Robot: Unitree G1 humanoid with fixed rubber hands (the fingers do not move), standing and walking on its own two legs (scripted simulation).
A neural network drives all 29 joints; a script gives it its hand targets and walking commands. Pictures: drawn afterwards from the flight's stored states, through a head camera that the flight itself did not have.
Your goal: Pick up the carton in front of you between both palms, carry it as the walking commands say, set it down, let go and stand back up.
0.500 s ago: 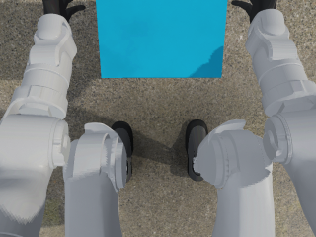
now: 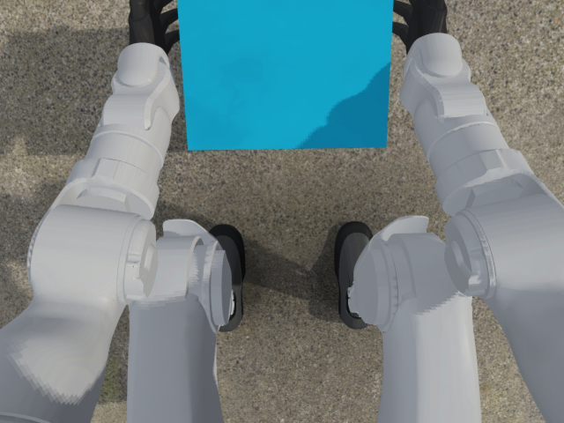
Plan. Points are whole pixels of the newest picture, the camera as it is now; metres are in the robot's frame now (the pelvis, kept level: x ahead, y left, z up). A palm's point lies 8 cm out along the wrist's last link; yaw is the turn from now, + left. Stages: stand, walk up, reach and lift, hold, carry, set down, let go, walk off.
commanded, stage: reach and lift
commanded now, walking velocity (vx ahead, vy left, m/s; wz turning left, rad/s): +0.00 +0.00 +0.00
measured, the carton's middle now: (284, 71) +0.50 +0.01 -0.25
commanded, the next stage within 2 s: none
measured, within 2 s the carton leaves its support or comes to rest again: leaves its support in 0.32 s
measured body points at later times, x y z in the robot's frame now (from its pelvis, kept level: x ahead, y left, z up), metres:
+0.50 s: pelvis -0.01 +0.01 +0.01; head +0.29 +0.01 +0.34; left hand +0.52 +0.15 -0.10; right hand +0.52 -0.16 -0.09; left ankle +0.12 +0.13 -0.34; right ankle +0.12 -0.12 -0.34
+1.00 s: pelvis +0.01 +0.00 +0.14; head +0.25 +0.01 +0.52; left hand +0.48 +0.16 +0.07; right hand +0.48 -0.15 +0.07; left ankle +0.12 +0.13 -0.34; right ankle +0.12 -0.12 -0.34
